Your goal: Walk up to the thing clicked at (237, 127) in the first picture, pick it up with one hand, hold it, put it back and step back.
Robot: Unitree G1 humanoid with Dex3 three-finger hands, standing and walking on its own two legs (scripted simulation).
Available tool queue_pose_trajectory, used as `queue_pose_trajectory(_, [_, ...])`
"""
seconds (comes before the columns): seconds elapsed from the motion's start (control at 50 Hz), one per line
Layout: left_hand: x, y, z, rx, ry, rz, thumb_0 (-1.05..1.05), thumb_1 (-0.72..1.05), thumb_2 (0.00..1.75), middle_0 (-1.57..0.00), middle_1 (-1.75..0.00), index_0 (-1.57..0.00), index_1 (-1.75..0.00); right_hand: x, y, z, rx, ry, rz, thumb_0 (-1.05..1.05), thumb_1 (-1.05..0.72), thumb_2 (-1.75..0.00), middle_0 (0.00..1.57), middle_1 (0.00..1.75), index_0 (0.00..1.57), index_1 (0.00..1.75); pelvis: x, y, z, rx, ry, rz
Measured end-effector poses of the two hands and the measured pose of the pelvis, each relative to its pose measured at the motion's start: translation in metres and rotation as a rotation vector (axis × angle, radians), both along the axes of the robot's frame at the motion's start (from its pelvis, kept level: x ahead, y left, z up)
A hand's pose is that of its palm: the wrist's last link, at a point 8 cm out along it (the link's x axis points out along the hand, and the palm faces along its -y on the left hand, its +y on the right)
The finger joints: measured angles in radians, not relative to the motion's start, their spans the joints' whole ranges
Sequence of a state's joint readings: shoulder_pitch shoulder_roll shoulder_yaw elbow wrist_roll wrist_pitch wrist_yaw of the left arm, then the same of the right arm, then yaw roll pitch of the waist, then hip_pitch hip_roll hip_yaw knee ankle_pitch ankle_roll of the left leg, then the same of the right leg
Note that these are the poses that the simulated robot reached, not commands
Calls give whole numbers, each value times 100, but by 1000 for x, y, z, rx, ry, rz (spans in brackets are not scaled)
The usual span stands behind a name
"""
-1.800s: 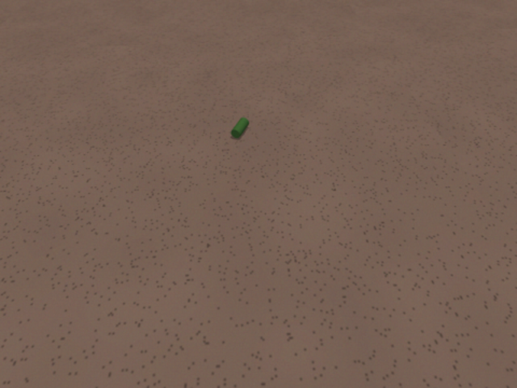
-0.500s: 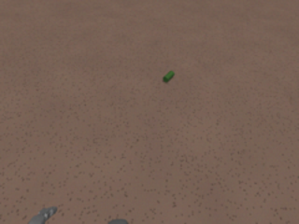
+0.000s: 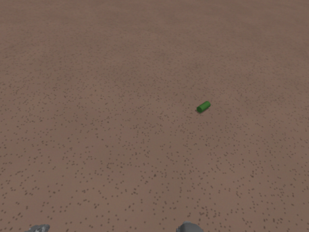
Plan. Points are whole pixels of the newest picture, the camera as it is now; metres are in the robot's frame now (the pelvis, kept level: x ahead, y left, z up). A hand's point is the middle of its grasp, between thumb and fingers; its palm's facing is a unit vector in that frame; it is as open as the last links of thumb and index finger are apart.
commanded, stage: walk up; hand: left
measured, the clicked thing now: (203, 106) +1.34 -0.51 -0.74
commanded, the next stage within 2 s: none
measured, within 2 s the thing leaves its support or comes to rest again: neither
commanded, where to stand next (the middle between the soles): +1.18 -0.93 m, yaw +39 degrees
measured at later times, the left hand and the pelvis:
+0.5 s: hand (111, 228) +0.17 +0.13 -0.18, palm faces +0.27 -0.90 -0.33, open 7.4 cm; pelvis +0.25 -0.14 -0.03, yaw +15 degrees
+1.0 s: hand (157, 148) +0.45 +0.00 -0.15, palm faces +0.36 -0.85 -0.39, open 7.4 cm; pelvis +0.46 -0.31 -0.04, yaw +25 degrees
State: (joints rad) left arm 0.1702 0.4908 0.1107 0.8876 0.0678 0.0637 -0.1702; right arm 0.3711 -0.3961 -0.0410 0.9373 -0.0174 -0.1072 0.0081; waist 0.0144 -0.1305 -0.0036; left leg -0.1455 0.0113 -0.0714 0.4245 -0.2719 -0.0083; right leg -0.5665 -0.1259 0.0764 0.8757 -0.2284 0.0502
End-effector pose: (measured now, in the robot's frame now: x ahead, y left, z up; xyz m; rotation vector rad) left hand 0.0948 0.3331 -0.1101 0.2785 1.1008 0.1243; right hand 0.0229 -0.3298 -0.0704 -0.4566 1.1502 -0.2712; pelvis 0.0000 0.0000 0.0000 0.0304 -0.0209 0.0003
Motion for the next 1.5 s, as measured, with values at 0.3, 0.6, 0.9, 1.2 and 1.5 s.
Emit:
queue_pose_trajectory(0.3, [35, -109, 27, 101, 23, 284, 0, 91, 90, -20, -30, -20, -30, 265, -96, -27, 31, -17, 269, 1, -90, -90, 20, 30, 20, 30, 148, -107, 0, -5, 23, 171])
queue_pose_trajectory(0.6, [124, -189, -51, -31, 173, 326, 1, 91, 90, -20, -30, -20, -29, 446, -115, -22, -40, -120, 351, 0, -90, -90, 20, 30, 21, 30, 289, -155, -33, 0, -14, 280])
queue_pose_trajectory(0.9, [319, -245, -14, 90, -68, 325, 0, 91, 90, -20, -30, -20, -29, 533, -284, -16, -144, 44, 368, 0, -89, -90, 21, 30, 21, 31, 421, -277, -36, -9, 14, 388])
queue_pose_trajectory(1.2, [302, -379, 1, 85, 124, 592, 1, 90, 90, -21, -30, -20, -30, 740, -275, -27, -20, -14, 601, 0, -90, -90, 20, 30, 20, 30, 538, -354, -14, -38, 9, 491])
queue_pose_trajectory(1.5, [438, -455, -40, -18, 59, 530, 1, 91, 90, -21, -30, -20, -30, 830, -370, -2, -124, -81, 566, 0, -89, -90, 21, 30, 21, 30, 635, -430, -26, -11, -13, 541])
